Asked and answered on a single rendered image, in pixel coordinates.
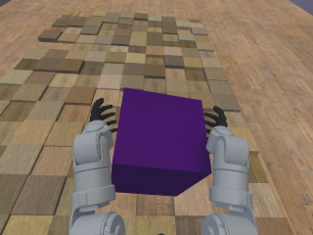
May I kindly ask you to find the carton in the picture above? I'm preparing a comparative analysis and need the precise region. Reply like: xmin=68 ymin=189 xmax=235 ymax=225
xmin=111 ymin=87 xmax=212 ymax=197

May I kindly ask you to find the left robot upper arm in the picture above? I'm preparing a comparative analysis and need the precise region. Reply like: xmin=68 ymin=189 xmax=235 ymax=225
xmin=69 ymin=211 xmax=126 ymax=235

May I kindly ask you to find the left robot hand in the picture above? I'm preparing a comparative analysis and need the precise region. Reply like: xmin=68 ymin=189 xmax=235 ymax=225
xmin=89 ymin=98 xmax=117 ymax=133

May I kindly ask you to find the right robot upper arm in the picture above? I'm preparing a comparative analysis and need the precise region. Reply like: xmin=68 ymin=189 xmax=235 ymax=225
xmin=201 ymin=212 xmax=258 ymax=235

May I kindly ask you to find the left robot forearm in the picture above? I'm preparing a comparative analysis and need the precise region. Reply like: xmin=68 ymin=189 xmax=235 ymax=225
xmin=68 ymin=119 xmax=116 ymax=235

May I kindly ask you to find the right robot hand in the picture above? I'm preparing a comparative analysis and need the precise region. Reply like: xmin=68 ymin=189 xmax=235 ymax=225
xmin=204 ymin=106 xmax=228 ymax=141

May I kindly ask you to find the right robot forearm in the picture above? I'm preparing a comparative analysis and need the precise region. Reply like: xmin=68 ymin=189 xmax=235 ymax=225
xmin=205 ymin=125 xmax=259 ymax=235

